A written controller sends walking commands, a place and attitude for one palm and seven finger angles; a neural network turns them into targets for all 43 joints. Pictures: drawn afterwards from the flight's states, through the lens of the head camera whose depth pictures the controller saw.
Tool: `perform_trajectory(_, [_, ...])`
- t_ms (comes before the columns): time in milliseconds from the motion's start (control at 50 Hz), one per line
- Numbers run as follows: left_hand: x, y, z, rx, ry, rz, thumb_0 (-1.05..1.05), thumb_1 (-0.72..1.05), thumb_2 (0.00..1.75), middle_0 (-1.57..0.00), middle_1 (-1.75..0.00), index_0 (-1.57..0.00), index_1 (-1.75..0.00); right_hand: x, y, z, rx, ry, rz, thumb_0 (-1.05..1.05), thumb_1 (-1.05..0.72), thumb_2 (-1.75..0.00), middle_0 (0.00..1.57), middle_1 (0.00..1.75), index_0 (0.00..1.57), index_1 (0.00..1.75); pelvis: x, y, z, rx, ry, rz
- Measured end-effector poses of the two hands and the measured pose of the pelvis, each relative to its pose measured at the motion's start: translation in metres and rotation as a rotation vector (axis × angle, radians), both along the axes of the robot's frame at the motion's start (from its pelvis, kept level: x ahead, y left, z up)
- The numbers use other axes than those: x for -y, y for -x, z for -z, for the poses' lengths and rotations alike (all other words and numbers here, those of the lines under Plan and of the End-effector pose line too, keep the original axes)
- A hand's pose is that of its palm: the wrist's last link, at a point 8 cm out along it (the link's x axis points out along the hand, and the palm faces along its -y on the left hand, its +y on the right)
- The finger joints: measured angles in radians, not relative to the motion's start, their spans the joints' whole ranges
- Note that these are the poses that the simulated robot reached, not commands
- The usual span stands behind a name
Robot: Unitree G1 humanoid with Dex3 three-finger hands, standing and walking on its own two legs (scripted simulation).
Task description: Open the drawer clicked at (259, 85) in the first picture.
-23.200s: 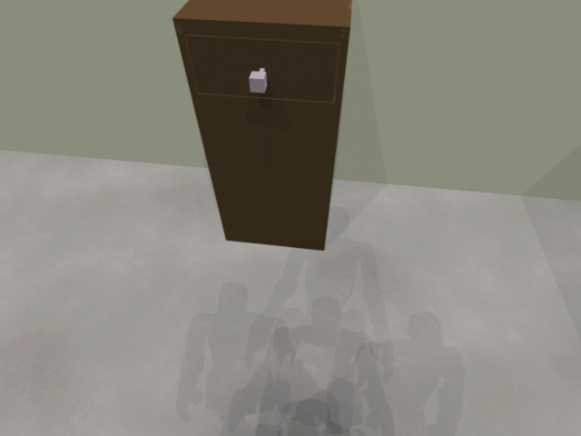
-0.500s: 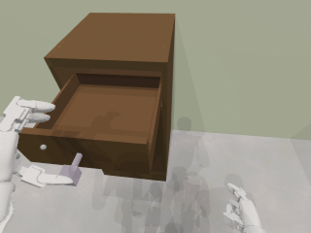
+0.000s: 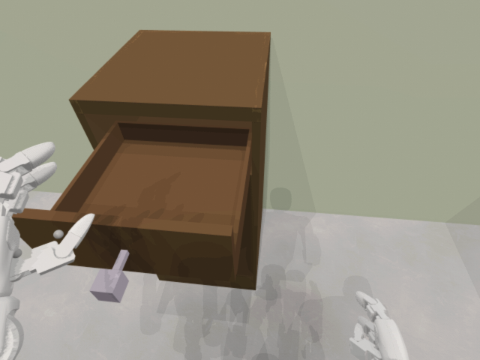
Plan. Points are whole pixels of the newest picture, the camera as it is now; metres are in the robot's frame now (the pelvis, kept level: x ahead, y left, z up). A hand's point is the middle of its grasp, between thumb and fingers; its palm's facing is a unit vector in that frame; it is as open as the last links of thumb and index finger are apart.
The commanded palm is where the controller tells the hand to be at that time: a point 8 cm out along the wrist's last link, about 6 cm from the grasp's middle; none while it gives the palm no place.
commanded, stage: draw the hand back to the body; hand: left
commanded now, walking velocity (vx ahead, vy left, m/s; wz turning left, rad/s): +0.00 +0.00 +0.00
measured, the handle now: (115, 273) +0.23 +0.25 +0.02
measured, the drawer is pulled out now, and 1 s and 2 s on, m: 0.30 0.30 0.30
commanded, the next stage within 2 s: step back with the hand held close in 0.34 s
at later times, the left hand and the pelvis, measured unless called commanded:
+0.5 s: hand (45, 238) +0.18 +0.24 +0.21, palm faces +0.46 -0.79 -0.40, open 7.5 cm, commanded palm +0.12 +0.28 +0.21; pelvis -0.01 +0.00 +0.00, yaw +1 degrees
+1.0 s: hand (21, 278) +0.13 +0.24 +0.21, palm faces +0.44 -0.78 -0.45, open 7.4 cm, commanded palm +0.05 +0.29 +0.21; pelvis -0.06 +0.00 -0.01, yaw +3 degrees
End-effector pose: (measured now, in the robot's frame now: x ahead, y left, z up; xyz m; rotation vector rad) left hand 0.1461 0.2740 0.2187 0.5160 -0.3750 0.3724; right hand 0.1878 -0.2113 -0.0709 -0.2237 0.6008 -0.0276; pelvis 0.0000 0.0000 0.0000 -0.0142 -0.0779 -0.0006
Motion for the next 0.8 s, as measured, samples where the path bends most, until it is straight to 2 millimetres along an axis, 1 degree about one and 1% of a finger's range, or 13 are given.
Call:
perform_trajectory(140, [-0.007,0.008,0.000,0.005,0.013,-0.030,0.01,0.59,0.77,-0.23,-0.49,-0.23,-0.49,-0.009,-0.006,-0.004,0.014,-0.004,-0.022,0.02,-0.90,-0.89,0.20,0.30,0.20,0.30,-0.002,0.002,0.000,0.006,0.001,-0.005])
perform_trajectory(260, [-0.008,0.008,0.000,0.014,0.026,-0.034,0.01,0.77,0.85,-0.22,-0.38,-0.22,-0.38,-0.015,-0.003,-0.003,0.013,-0.012,-0.036,0.02,-0.90,-0.89,0.21,0.30,0.20,0.30,-0.003,0.004,0.000,0.011,0.000,-0.008])
perform_trajectory(340, [-0.008,0.008,0.000,0.013,0.028,-0.031,0.01,0.83,0.87,-0.22,-0.34,-0.21,-0.34,-0.017,0.001,-0.002,0.005,-0.014,-0.037,0.02,-0.90,-0.89,0.21,0.30,0.20,0.30,-0.003,0.005,0.000,0.012,-0.001,-0.007])
perform_trajectory(460, [-0.007,0.009,0.000,0.011,0.025,-0.025,0.02,0.88,0.89,-0.21,-0.31,-0.21,-0.31,-0.014,0.008,0.001,-0.008,-0.013,-0.030,0.02,-0.90,-0.89,0.21,0.30,0.20,0.30,-0.003,0.006,0.000,0.015,-0.001,-0.006])
perform_trajectory(520, [-0.008,0.010,-0.004,0.019,-0.023,-0.029,0.02,0.88,0.90,-0.21,-0.30,-0.21,-0.31,-0.009,0.011,0.001,-0.023,-0.003,-0.015,0.02,-0.90,-0.89,0.21,0.30,0.20,0.30,-0.002,0.010,0.001,-0.020,0.003,-0.021])
perform_trajectory(580, [-0.009,0.010,-0.003,0.025,-0.063,-0.024,0.02,0.89,0.90,-0.21,-0.30,-0.21,-0.30,-0.001,0.018,0.003,-0.050,0.034,0.007,0.01,-0.90,-0.89,0.21,0.30,0.20,0.30,-0.004,0.017,0.005,-0.063,0.012,-0.036])
perform_trajectory(640, [-0.010,0.012,0.008,0.003,-0.060,-0.002,0.02,0.89,0.90,-0.21,-0.30,-0.21,-0.30,0.009,0.029,0.006,-0.085,0.073,0.051,0.01,-0.90,-0.89,0.21,0.30,0.20,0.30,-0.008,0.024,0.009,-0.094,0.014,-0.040])
perform_trajectory(720, [-0.015,0.021,0.021,-0.042,-0.050,0.016,0.02,0.89,0.90,-0.21,-0.30,-0.21,-0.30,0.016,0.049,0.005,-0.124,0.119,0.107,0.01,-0.90,-0.89,0.21,0.30,0.20,0.30,-0.015,0.028,0.012,-0.109,-0.007,-0.035])
perform_trajectory(760, [-0.018,0.026,0.022,-0.047,-0.065,0.017,0.02,0.89,0.90,-0.21,-0.30,-0.21,-0.30,0.016,0.058,0.004,-0.127,0.134,0.120,0.01,-0.90,-0.89,0.21,0.30,0.20,0.30,-0.016,0.031,0.013,-0.107,-0.018,-0.034])
perform_trajectory(800, [-0.019,0.032,0.018,-0.031,-0.085,0.017,0.02,0.89,0.90,-0.21,-0.30,-0.21,-0.30,0.015,0.065,0.003,-0.122,0.138,0.120,0.02,-0.90,-0.89,0.20,0.30,0.20,0.30,-0.015,0.032,0.014,-0.103,-0.021,-0.041])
